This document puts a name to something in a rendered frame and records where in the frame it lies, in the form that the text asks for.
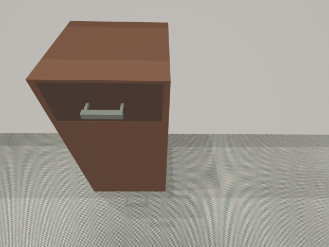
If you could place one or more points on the cabinet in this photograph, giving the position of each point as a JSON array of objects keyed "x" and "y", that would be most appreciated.
[{"x": 113, "y": 155}]

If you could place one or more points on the handle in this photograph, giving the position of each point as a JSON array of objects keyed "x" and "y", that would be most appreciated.
[{"x": 102, "y": 114}]

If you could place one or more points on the drawer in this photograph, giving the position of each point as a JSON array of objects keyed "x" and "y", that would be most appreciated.
[{"x": 142, "y": 101}]

